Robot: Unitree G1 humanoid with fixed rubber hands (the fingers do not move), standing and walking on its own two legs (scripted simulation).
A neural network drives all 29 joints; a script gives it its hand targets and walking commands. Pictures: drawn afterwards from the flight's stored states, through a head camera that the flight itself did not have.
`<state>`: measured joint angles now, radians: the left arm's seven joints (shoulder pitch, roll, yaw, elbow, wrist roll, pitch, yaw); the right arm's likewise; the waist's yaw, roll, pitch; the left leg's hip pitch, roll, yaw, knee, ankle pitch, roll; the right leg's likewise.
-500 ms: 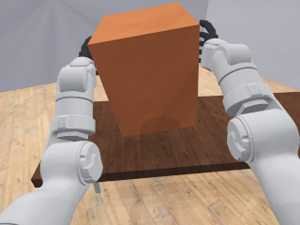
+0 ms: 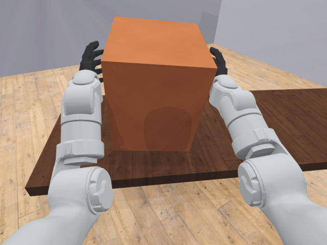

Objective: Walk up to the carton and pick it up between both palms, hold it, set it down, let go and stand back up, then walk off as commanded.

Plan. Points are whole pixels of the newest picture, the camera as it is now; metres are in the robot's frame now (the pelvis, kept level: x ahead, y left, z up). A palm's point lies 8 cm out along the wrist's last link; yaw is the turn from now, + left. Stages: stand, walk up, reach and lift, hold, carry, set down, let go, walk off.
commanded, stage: set down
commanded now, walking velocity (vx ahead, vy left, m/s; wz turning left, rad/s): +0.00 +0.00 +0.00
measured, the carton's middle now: (154, 87) +0.43 +0.01 +0.24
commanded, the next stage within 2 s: none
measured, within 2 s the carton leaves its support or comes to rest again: neither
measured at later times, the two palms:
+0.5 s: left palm (99, 91) +0.42 +0.14 +0.24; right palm (216, 90) +0.41 -0.15 +0.24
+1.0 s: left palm (104, 98) +0.42 +0.13 +0.22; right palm (217, 96) +0.42 -0.16 +0.22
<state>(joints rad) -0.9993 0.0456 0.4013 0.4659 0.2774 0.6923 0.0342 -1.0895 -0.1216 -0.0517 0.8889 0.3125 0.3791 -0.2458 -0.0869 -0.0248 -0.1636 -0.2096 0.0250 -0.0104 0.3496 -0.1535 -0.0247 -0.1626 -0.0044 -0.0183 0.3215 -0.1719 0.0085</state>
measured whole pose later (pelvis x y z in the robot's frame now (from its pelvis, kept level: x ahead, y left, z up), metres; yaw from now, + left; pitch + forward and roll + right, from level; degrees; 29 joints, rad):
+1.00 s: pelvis +0.00 +0.00 +0.00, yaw +0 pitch +1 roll +0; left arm -1.00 0.02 0.40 0.81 0.24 0.40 0.11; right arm -1.09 -0.13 -0.18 1.12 0.13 0.21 -0.16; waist -0.05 -0.01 -0.12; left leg -0.21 0.03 -0.01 0.35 -0.16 -0.02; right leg -0.16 0.00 -0.02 0.32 -0.17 0.01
